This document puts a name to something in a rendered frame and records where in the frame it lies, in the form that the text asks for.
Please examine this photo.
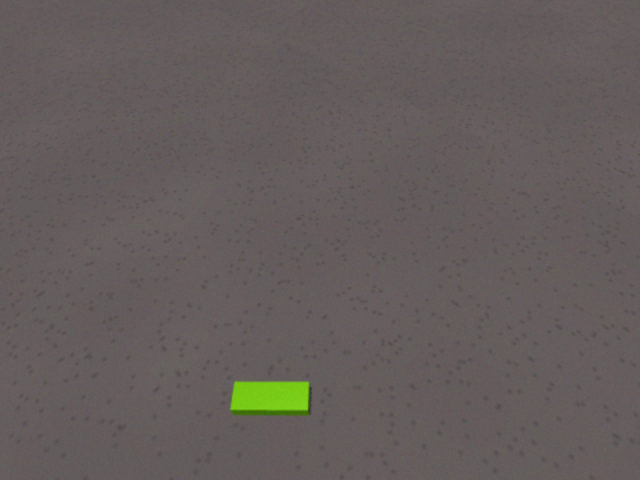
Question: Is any carton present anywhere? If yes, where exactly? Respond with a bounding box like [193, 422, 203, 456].
[230, 382, 310, 416]

